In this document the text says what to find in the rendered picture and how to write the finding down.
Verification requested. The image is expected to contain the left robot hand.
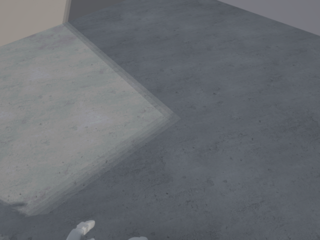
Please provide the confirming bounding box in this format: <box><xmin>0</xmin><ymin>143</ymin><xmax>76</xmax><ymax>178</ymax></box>
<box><xmin>66</xmin><ymin>220</ymin><xmax>95</xmax><ymax>240</ymax></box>

